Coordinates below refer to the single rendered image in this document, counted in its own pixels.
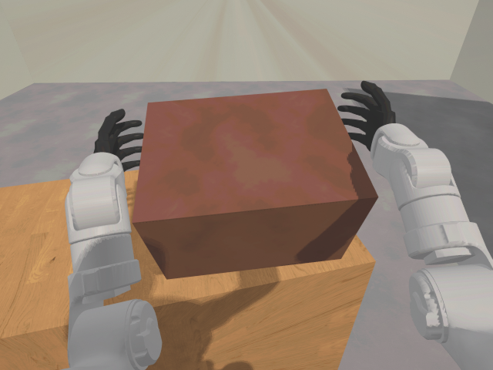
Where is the left robot forearm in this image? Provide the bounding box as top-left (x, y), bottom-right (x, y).
top-left (65, 152), bottom-right (142, 368)

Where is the carton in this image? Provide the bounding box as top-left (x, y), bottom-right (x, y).
top-left (132, 89), bottom-right (378, 280)

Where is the robot right hand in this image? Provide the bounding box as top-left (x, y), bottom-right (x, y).
top-left (337, 81), bottom-right (396, 151)

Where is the right robot forearm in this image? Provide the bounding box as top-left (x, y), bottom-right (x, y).
top-left (371, 123), bottom-right (493, 270)

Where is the robot left hand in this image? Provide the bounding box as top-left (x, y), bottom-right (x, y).
top-left (94, 109), bottom-right (144, 172)

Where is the pedestal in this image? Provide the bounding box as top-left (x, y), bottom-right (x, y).
top-left (0, 170), bottom-right (376, 370)

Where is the left robot upper arm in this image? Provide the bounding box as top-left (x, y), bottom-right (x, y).
top-left (61, 299), bottom-right (162, 370)

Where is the right robot upper arm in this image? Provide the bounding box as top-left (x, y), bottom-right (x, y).
top-left (409, 264), bottom-right (493, 370)

